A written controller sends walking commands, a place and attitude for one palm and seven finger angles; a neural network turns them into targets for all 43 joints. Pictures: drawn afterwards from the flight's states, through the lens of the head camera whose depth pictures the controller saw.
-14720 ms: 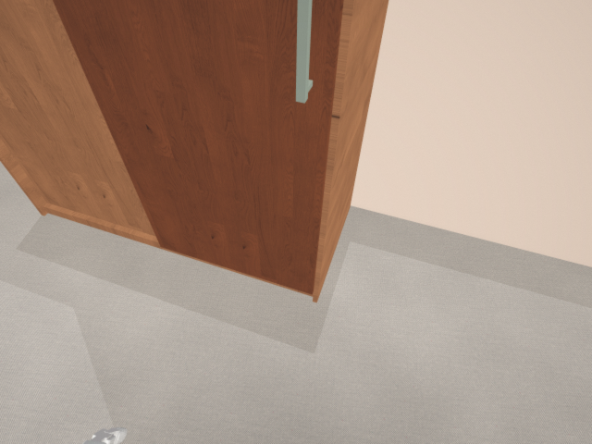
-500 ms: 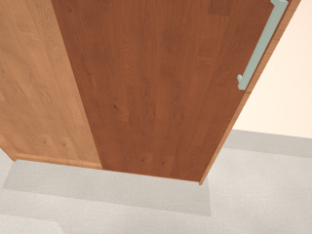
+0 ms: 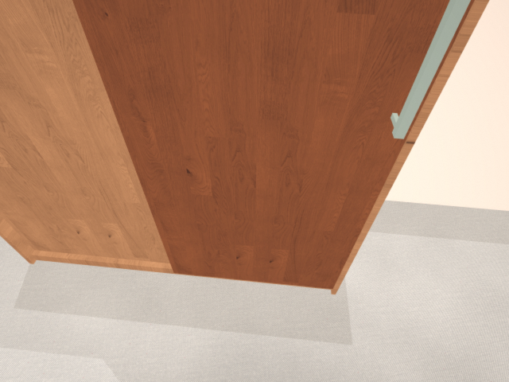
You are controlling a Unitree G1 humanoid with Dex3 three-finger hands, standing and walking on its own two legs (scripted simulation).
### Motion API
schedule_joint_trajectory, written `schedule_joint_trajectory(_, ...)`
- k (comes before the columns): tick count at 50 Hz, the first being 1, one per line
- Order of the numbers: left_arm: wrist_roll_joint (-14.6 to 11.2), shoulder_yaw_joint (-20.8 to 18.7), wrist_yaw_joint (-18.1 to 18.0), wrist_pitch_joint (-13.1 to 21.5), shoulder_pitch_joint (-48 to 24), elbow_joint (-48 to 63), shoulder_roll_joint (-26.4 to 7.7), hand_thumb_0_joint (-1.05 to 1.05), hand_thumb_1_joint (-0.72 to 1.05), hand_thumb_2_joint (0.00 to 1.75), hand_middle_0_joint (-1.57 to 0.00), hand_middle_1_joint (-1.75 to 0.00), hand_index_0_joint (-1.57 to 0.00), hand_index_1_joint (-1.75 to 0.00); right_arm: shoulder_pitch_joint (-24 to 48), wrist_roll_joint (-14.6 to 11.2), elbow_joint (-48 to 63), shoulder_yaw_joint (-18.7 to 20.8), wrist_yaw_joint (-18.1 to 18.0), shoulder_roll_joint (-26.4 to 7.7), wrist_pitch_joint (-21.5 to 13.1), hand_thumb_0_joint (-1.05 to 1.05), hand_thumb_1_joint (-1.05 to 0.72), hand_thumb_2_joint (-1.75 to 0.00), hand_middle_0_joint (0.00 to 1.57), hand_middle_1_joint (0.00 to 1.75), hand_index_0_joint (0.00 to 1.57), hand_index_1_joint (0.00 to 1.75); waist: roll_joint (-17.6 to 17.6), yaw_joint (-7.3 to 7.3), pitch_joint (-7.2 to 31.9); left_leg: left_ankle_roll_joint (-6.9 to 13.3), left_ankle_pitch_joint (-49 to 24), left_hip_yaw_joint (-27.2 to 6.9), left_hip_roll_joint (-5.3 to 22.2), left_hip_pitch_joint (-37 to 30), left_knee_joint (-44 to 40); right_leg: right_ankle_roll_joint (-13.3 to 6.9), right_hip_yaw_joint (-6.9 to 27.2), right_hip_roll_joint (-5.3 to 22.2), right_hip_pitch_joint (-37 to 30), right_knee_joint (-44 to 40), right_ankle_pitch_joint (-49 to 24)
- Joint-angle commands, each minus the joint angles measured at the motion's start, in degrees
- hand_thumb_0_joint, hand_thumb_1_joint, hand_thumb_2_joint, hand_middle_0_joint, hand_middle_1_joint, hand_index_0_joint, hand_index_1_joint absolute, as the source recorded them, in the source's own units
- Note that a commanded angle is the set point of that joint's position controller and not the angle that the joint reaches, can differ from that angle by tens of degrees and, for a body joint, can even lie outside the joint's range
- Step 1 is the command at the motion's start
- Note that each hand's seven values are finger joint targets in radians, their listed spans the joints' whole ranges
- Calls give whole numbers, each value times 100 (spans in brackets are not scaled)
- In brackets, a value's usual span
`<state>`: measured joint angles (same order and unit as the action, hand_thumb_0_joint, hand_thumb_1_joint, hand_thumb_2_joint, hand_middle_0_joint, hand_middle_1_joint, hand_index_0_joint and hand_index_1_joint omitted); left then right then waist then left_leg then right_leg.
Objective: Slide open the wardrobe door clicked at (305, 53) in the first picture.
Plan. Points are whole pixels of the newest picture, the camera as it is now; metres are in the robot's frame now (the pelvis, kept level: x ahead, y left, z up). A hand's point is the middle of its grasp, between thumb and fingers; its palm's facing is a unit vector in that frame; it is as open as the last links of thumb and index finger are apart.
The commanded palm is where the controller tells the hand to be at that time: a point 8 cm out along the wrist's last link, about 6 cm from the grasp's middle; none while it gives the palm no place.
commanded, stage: shuffle to correct the standing spot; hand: right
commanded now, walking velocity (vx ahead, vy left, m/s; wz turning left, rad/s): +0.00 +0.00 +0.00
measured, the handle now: (422, 68) +0.58 -0.26 +0.23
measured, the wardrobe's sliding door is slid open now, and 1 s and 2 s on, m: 0.00 0.00 0.00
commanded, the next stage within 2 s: come to a stop and stand still in 0.66 s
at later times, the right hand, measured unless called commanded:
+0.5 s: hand out of the picture +0.05 -0.20 -0.18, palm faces +0.02 +0.98 -0.20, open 7.4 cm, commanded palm none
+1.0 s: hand out of the picture +0.12 -0.29 -0.19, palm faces +0.10 +0.97 -0.23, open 7.4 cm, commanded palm none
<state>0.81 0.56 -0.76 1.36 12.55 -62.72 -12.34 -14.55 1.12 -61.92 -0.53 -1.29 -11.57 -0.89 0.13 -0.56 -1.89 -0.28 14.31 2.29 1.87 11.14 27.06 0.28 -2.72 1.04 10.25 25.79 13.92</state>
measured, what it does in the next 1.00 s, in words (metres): walks ahead: right foot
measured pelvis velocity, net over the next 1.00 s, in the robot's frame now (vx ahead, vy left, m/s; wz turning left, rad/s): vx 0.12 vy -0.09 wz -0.05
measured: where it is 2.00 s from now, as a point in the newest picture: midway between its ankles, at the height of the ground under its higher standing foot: outside the picture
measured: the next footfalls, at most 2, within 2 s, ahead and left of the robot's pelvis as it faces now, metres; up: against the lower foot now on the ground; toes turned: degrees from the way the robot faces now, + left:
right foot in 0.84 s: +0.16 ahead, -0.20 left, +0.00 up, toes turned -7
left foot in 1.14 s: +0.17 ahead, +0.02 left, +0.00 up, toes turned +2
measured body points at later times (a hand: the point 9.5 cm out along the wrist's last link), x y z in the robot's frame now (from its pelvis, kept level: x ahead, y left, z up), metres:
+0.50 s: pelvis +0.05 -0.02 -0.01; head +0.08 -0.02 +0.44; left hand +0.02 +0.19 -0.17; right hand +0.05 -0.26 -0.17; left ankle +0.04 +0.08 -0.73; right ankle +0.00 -0.12 -0.74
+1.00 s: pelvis +0.12 -0.09 -0.01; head +0.15 -0.11 +0.44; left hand +0.22 +0.14 -0.15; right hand +0.11 -0.34 -0.17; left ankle +0.08 +0.03 -0.71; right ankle +0.15 -0.21 -0.74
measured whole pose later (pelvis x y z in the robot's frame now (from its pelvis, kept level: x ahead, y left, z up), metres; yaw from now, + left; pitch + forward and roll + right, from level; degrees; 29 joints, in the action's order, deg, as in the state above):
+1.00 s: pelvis +0.12 -0.09 -0.01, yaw -3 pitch +0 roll -1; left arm 1.6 -0.4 -1.2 1.1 9.8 -56.8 -8.8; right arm -15.6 1.4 -59.9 2.7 -2.1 -12.5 1.3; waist 3.4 -1.6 -3.6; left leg -0.4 30.0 3.4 3.7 18.8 50.0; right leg -0.2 -6.5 2.8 18.0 31.4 12.8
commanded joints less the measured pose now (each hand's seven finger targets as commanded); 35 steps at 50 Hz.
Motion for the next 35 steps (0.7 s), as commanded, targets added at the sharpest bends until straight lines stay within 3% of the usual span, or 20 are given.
schedule_joint_trajectory(1, 1, -147, -52, 89, 56, 223, -758, 0, 90, 90, -20, -30, -20, -30, -83, -25, 253, 197, -23, -859, -95, 0, -90, -90, 20, 30, 20, 30, -27, 51, -8, 224, -572, -589, 468, 48, -550, -161, 486, 509, 130, -482, -644)
schedule_joint_trajectory(3, 7, -125, -45, 74, 85, 194, -679, 0, 90, 90, -20, -30, -20, -30, -128, -25, 215, 182, -20, -784, -90, 0, -90, -90, 20, 30, 20, 30, 31, 36, 74, 223, -410, -588, 504, -9, -577, -144, 426, 488, 108, -449, -489)
schedule_joint_trajectory(5, 24, -89, -16, 16, 202, 164, -506, 0, 90, 90, -20, -30, -20, -30, -244, -1, 193, 170, -24, -702, -50, 0, -90, -90, 20, 30, 20, 30, 132, 14, -65, 275, 327, -688, 564, 63, -642, -122, 307, 365, 280, -308, 76)
schedule_joint_trajectory(9, 68, -96, 32, -78, 325, 285, -379, 0, 90, 90, -20, -30, -20, -30, -480, 25, 284, 288, -7, -903, 8, 0, -90, -90, 20, 30, 20, 30, 713, -50, -454, 580, 1735, -1321, 968, 168, -1186, -60, -21, 43, 905, 307, 852)
schedule_joint_trajectory(12, 71, -113, 44, -36, 418, 346, -315, 0, 90, 90, -20, -30, -20, -30, -563, 25, 369, 379, -18, -937, -9, 0, -90, -90, 20, 30, 20, 30, 814, -52, -514, 790, 1272, -1511, 1279, 266, -1225, -65, -111, 56, 882, 609, 673)
schedule_joint_trajectory(13, 61, -108, 44, -6, 550, 337, -281, 0, 90, 90, -20, -30, -20, -30, -506, 29, 408, 399, -16, -932, -16, 0, -90, -90, 20, 30, 20, 30, 724, 8, -458, 766, 932, -1311, 1204, 295, -1002, -72, -99, 70, 702, 367, 566)
schedule_joint_trajectory(15, 45, -120, 42, 36, 854, 255, -329, 0, 90, 90, -20, -30, -20, -30, -413, 31, 484, 401, -6, -804, 12, 0, -90, -90, 20, 30, 20, 30, 117, 88, -415, 569, 771, -709, 770, 477, -340, -160, 95, 155, 287, -25, 106)
schedule_joint_trajectory(17, 65, -180, -3, 73, 1248, 152, -648, 0, 90, 90, -20, -30, -20, -30, -336, 53, 549, 343, 20, -429, 28, 0, -90, -90, 20, 30, 20, 30, -1042, 181, -265, 261, 946, 297, 75, 964, 965, -602, 1053, 939, -247, -576, -672)
schedule_joint_trajectory(18, 60, -204, -52, 67, 1421, 137, -721, 0, 90, 90, -20, -30, -20, -30, -222, 67, 602, 288, 15, -258, 6, 0, -90, -90, 20, 30, 20, 30, -1324, 223, -337, 198, 1439, 474, -119, 1488, 1521, -935, 1501, 1272, -546, -772, -1328)
schedule_joint_trajectory(20, 76, -172, -93, 83, 1547, 133, -561, 0, 90, 90, -20, -30, -20, -30, 19, 36, 674, 260, 12, -173, -56, 0, -90, -90, 20, 30, 20, 30, -924, 258, -367, 259, 2020, 291, 14, 1947, 2054, -1339, 1620, 1466, -893, -541, -2807)
schedule_joint_trajectory(22, 82, -155, -104, 91, 1342, 206, -509, 0, 90, 90, -20, -30, -20, -30, -93, 11, 605, 276, 42, -55, -74, 0, -90, -90, 20, 30, 20, 30, -808, 123, -181, 275, 1694, 348, 74, 1346, 1684, -1267, 1173, 1273, -607, -386, -3065)
schedule_joint_trajectory(24, 36, -146, -119, 97, 1048, 278, -450, 0, 90, 90, -20, -30, -20, -30, -577, 19, 461, 314, 72, -21, -101, 0, -90, -90, 20, 30, 20, 30, -622, -177, -25, 266, 585, 457, 32, 234, 512, -985, 739, 910, -25, 41, -2570)
schedule_joint_trajectory(25, -15, -157, -106, 113, 950, 343, -421, 0, 90, 90, -20, -30, -20, -30, -962, 26, 330, 383, 56, -179, -141, 0, -90, -90, 20, 30, 20, 30, -255, -358, 81, 343, -129, 203, 305, -774, 105, -746, 505, 680, 721, 502, -1903)
schedule_joint_trajectory(26, -76, -156, -71, 139, 872, 476, -232, 0, 90, 90, -20, -30, -20, -30, -1496, 54, 208, 493, 0, -631, -186, 0, -90, -90, 20, 30, 20, 30, 870, -546, 310, 749, -753, -1328, 1528, -1828, -326, -418, 10, 145, 1896, 1533, -408)
schedule_joint_trajectory(27, -29, -183, -37, 138, 576, 673, -122, 0, 90, 90, -20, -30, -20, -30, -1914, 18, 138, 585, -29, -1039, -186, 0, -90, -90, 20, 30, 20, 30, 1428, -684, 278, 1436, -1768, -2644, 2800, -2007, -991, -158, -246, -215, 2666, 2861, 1966)
schedule_joint_trajectory(28, 25, -237, -42, 69, 367, 672, -249, 0, 90, 90, -20, -30, -20, -30, -1867, 2, 104, 577, -68, -943, -193, 0, -90, -90, 20, 30, 20, 30, 1092, -654, -4, 1621, -1950, -2587, 2823, -1467, -1042, -83, 231, 62, 2767, 3504, 2029)
schedule_joint_trajectory(29, 26, -263, -13, 0, 272, 658, -131, 0, 90, 90, -20, -30, -20, -30, -1548, 19, 158, 574, -113, -807, -174, 0, -90, -90, 20, 30, 20, 30, 977, -500, -278, 1611, -1763, -2298, 2760, -1182, -1091, -46, 285, 236, 2929, 3838, 1874)
schedule_joint_trajectory(30, 41, -246, 43, -39, 214, 629, -60, 0, 90, 90, -20, -30, -20, -30, -1241, 40, 258, 527, -130, -635, -163, 0, -90, -90, 20, 30, 20, 30, 939, -367, -509, 1432, -1593, -1760, 2495, -756, -1131, -19, 347, 392, 2914, 3894, 1539)
schedule_joint_trajectory(32, 35, -257, 143, -117, 349, 599, 92, 0, 90, 90, -20, -30, -20, -30, -765, 73, 391, 490, -111, -536, -183, 0, -90, -90, 20, 30, 20, 30, 1037, -96, -484, 1093, -1628, -751, 2035, -93, -1151, 41, 178, 427, 2367, 3425, 1027)
schedule_joint_trajectory(35, -9, -238, 229, -126, 372, 613, 257, 0, 90, 90, -20, -30, -20, -30, -544, 88, 471, 549, -65, -741, -180, 0, -90, -90, 20, 30, 20, 30, 884, -17, -342, 792, -1383, -67, 1662, 514, -1017, 86, -282, 240, 1377, 2115, 444)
